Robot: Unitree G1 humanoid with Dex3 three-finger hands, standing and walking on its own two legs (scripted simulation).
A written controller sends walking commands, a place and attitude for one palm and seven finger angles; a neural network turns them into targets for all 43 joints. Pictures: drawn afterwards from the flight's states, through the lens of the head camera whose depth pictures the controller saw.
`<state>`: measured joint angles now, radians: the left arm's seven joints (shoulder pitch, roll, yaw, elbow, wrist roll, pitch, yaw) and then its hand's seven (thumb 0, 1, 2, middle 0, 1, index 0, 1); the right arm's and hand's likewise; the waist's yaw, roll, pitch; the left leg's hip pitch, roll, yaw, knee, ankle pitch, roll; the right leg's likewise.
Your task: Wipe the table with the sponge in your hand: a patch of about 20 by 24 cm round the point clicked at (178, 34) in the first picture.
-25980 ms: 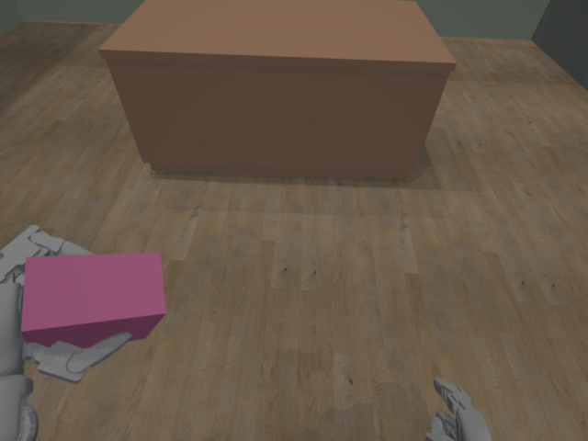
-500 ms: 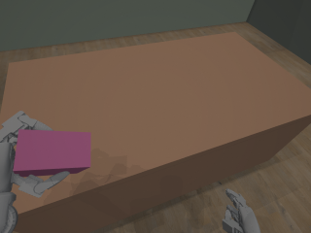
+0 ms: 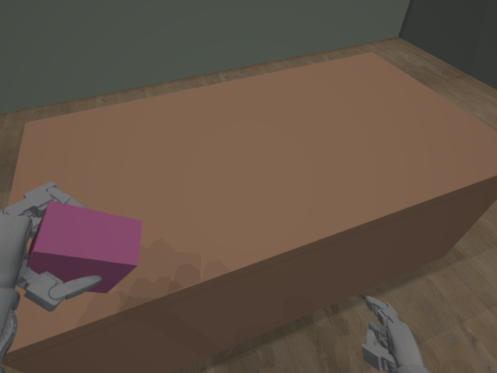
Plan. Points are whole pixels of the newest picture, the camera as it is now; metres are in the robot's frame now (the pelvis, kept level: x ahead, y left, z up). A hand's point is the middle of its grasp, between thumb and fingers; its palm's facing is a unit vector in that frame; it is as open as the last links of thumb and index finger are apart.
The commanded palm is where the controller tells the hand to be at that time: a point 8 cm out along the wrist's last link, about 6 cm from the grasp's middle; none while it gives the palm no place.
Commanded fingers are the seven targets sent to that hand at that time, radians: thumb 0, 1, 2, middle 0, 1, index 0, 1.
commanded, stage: turn the palm down, sponge in hand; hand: left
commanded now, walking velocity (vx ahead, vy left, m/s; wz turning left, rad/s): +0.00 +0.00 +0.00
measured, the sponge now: (95, 254) +0.23 +0.23 +0.12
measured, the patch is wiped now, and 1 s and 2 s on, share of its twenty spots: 0.00 0.00 0.00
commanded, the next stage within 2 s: move the sponge above the wiping area in 1.92 s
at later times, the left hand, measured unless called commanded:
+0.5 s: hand (89, 254) +0.22 +0.23 +0.14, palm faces +0.26 -0.52 -0.82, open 10.4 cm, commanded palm +0.18 +0.27 +0.17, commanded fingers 0.00 0.10 1.30 -1.20 -1.60 -1.20 -1.60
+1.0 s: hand (80, 257) +0.23 +0.26 +0.11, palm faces +0.18 -0.29 -0.94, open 10.4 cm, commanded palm +0.20 +0.26 +0.16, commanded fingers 0.00 0.10 1.30 -1.20 -1.60 -1.20 -1.60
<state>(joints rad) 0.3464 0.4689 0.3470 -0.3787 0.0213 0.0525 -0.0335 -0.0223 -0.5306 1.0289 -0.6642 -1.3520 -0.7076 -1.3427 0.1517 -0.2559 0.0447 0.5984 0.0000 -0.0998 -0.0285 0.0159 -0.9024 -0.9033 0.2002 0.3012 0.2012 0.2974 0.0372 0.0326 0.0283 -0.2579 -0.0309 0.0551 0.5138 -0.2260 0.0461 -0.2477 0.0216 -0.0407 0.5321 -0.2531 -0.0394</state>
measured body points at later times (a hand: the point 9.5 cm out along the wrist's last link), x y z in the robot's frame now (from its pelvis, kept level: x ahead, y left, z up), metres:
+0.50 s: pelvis +0.01 -0.05 -0.01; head +0.01 -0.08 +0.44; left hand +0.20 +0.25 +0.19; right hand +0.21 -0.28 -0.10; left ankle +0.03 +0.09 -0.73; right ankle +0.02 -0.09 -0.73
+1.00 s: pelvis +0.01 -0.03 +0.00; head +0.01 -0.08 +0.45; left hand +0.22 +0.27 +0.16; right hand +0.24 -0.25 -0.09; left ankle +0.03 +0.09 -0.73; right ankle +0.02 -0.09 -0.73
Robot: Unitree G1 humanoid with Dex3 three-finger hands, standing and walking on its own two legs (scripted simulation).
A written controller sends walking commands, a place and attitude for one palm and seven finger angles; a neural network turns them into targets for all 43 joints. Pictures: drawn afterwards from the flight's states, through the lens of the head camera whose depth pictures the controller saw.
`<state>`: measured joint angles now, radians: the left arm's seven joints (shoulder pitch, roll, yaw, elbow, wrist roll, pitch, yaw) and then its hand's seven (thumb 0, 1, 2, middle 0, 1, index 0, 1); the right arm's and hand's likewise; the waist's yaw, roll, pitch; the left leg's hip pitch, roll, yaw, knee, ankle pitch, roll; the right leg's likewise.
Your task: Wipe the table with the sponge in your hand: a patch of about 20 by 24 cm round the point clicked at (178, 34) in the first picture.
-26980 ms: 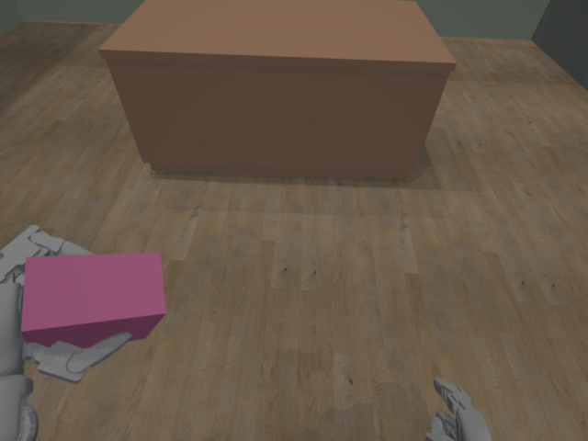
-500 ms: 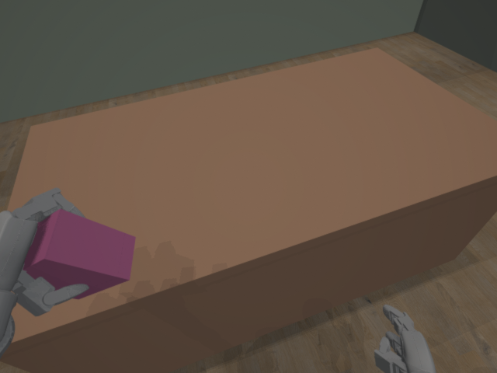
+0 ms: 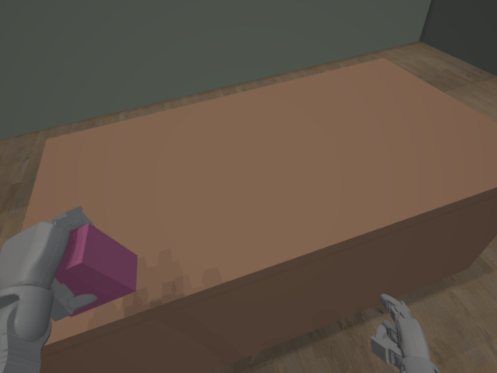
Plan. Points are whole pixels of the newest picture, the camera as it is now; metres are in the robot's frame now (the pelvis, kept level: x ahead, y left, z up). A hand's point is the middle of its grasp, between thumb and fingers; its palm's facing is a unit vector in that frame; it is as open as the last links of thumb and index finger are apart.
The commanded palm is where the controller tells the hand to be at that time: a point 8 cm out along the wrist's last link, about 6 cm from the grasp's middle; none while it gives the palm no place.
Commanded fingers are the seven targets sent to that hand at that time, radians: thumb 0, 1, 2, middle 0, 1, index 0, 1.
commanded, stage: turn the palm down, sponge in hand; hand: left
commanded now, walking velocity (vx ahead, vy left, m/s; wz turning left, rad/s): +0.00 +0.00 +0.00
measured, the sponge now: (88, 277) +0.22 +0.28 +0.08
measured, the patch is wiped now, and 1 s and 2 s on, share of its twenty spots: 0.00 0.00 0.00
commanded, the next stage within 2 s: move the sponge above the wiping area in 0.92 s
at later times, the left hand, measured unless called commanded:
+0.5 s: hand (59, 265) +0.22 +0.32 +0.10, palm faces +0.03 -0.11 -0.99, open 10.4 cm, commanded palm +0.19 +0.31 +0.16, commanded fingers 0.00 0.10 1.30 -1.20 -1.60 -1.20 -1.60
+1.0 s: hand (55, 269) +0.22 +0.33 +0.10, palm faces +0.02 -0.09 -1.00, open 10.4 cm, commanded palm +0.19 +0.31 +0.16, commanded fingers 0.00 0.10 1.30 -1.20 -1.60 -1.20 -1.60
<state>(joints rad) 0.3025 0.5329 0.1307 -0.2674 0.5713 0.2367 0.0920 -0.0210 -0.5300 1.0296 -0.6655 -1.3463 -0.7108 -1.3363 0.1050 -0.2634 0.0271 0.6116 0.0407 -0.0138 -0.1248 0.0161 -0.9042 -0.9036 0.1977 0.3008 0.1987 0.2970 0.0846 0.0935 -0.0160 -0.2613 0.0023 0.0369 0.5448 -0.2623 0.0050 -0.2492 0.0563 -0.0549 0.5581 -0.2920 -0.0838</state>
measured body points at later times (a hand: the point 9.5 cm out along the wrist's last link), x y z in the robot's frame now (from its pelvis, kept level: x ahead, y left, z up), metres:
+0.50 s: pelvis +0.00 +0.03 +0.01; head +0.00 -0.01 +0.46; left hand +0.22 +0.32 +0.15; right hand +0.26 -0.16 -0.07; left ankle +0.02 +0.12 -0.73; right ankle +0.01 -0.06 -0.73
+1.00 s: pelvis +0.00 +0.03 +0.01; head -0.01 -0.01 +0.46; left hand +0.21 +0.33 +0.15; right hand +0.26 -0.16 -0.07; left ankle +0.02 +0.12 -0.73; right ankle +0.01 -0.06 -0.73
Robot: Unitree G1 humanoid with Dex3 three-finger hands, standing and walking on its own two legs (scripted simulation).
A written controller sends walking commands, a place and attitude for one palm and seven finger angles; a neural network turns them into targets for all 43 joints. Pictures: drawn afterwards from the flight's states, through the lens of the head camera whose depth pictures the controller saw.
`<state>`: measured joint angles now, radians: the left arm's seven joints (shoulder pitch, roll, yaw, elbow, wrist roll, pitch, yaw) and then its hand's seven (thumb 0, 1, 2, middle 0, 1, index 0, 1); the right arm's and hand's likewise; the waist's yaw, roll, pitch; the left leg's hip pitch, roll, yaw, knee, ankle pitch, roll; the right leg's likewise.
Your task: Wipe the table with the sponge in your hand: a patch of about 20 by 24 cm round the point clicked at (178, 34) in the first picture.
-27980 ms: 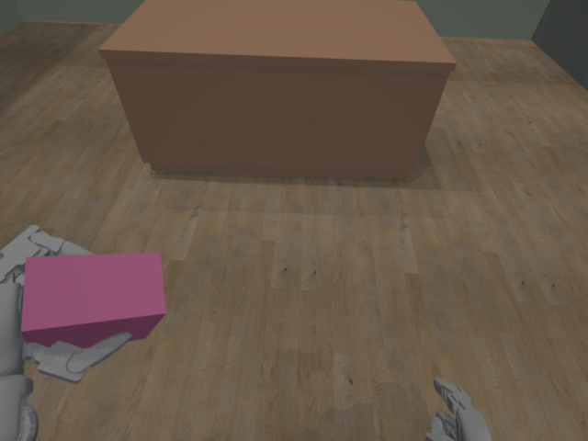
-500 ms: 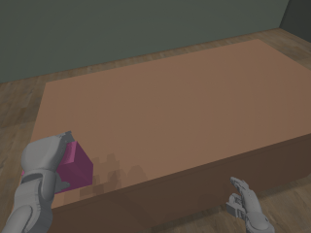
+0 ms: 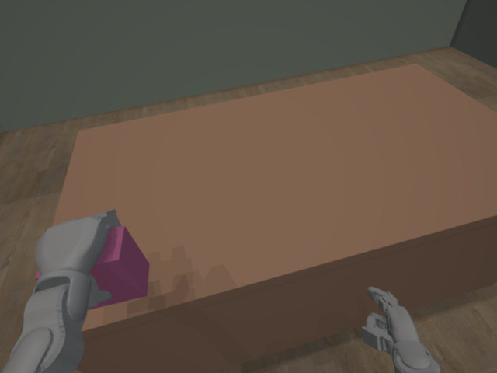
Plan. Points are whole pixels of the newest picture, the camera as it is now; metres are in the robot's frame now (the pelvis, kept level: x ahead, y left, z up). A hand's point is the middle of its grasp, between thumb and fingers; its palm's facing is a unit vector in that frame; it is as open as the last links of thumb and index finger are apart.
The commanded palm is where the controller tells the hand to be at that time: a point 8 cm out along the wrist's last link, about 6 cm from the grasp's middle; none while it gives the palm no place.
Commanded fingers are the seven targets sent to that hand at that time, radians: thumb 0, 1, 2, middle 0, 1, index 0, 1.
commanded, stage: move the sponge above the wiping area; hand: left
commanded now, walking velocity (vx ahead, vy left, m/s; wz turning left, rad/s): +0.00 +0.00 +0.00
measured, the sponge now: (104, 275) +0.22 +0.29 +0.05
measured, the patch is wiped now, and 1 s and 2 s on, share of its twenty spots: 0.00 0.00 0.00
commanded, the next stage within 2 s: none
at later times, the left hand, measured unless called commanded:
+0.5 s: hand (110, 253) +0.25 +0.29 +0.07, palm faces -0.03 -0.07 -1.00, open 10.4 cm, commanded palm +0.23 +0.28 +0.13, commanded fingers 0.00 0.10 1.30 -1.20 -1.60 -1.20 -1.60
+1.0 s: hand (115, 252) +0.27 +0.30 +0.04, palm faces -0.07 -0.07 -0.99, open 10.4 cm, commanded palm +0.25 +0.29 +0.11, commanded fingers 0.00 0.10 1.30 -1.20 -1.60 -1.20 -1.60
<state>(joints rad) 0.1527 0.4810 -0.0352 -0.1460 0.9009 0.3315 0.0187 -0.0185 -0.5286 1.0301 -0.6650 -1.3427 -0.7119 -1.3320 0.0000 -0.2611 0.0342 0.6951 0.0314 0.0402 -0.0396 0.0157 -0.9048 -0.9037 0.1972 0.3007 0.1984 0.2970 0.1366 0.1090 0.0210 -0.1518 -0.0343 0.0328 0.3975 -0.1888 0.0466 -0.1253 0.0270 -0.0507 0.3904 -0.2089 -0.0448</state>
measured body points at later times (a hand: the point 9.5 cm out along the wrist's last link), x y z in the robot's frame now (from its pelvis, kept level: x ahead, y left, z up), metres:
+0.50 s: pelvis +0.00 -0.01 +0.00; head -0.01 -0.05 +0.45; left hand +0.25 +0.29 +0.12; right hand +0.22 -0.23 -0.10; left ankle +0.02 +0.09 -0.74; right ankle +0.01 -0.09 -0.74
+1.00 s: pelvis +0.01 -0.01 +0.00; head +0.02 -0.05 +0.45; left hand +0.27 +0.30 +0.10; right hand +0.24 -0.24 -0.10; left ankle +0.02 +0.09 -0.74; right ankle +0.01 -0.09 -0.74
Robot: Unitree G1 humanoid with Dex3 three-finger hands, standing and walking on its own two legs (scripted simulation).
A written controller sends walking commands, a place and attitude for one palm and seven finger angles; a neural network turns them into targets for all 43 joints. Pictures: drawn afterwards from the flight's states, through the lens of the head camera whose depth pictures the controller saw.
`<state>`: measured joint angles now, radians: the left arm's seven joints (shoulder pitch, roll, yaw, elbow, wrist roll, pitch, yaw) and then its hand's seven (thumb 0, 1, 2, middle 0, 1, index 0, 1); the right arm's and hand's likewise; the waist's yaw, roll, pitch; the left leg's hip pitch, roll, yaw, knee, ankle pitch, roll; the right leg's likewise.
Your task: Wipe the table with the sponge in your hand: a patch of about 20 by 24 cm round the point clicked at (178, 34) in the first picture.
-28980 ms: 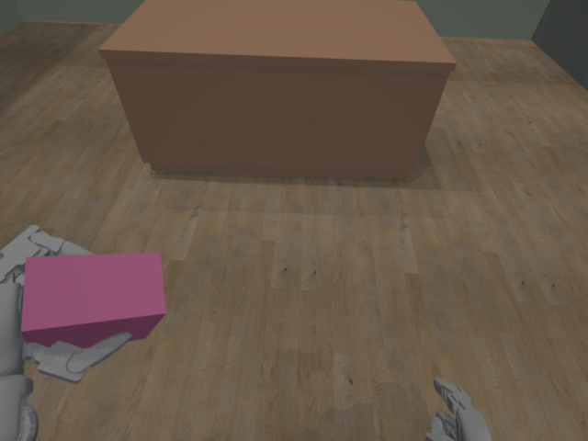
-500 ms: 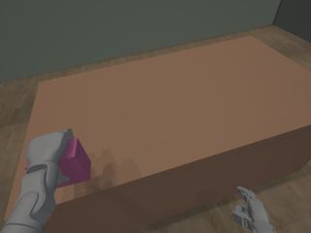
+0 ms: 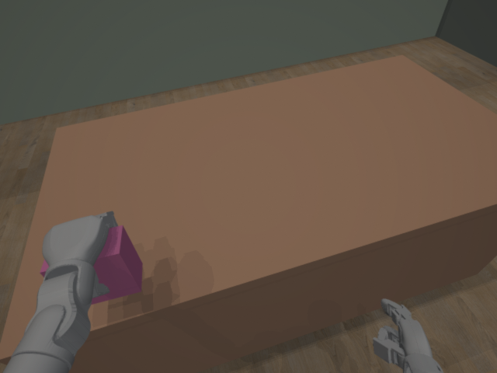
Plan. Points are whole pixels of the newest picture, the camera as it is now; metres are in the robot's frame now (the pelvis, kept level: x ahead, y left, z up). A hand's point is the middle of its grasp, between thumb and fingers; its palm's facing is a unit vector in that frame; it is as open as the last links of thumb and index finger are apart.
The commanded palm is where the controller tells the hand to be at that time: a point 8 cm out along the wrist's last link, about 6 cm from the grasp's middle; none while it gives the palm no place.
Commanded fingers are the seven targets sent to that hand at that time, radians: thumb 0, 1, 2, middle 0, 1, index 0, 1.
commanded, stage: move the sponge above the wiping area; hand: left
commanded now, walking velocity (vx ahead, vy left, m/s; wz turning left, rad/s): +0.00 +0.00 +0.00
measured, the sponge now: (101, 273) +0.25 +0.31 +0.00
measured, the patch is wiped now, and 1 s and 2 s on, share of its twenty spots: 0.00 0.00 0.00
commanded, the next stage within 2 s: lower the sponge onto the table in 1.32 s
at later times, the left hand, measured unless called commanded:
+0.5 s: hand (105, 245) +0.29 +0.32 +0.02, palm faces -0.10 -0.05 -0.99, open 10.4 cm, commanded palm +0.28 +0.31 +0.09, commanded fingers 0.00 0.10 1.30 -1.20 -1.60 -1.20 -1.60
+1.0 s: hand (107, 243) +0.30 +0.33 +0.01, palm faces -0.10 -0.04 -0.99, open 10.4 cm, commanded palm +0.29 +0.32 +0.08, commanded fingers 0.00 0.10 1.30 -1.20 -1.60 -1.20 -1.60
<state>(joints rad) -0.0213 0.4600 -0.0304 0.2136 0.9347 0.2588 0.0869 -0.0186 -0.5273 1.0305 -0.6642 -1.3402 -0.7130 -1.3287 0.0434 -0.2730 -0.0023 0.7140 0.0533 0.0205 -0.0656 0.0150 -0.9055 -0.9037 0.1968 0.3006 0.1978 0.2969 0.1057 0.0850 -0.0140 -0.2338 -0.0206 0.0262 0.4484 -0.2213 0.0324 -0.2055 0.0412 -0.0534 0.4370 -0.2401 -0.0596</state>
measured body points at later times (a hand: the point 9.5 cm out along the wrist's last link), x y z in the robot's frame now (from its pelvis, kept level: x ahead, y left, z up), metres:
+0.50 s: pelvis +0.01 +0.01 +0.00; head +0.03 -0.01 +0.45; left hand +0.29 +0.32 +0.08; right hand +0.20 -0.23 -0.11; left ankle +0.01 +0.10 -0.74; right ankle +0.00 -0.08 -0.74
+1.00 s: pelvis +0.00 +0.01 +0.00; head +0.03 -0.01 +0.44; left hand +0.31 +0.32 +0.07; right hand +0.18 -0.23 -0.12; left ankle +0.01 +0.10 -0.74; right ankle +0.00 -0.08 -0.74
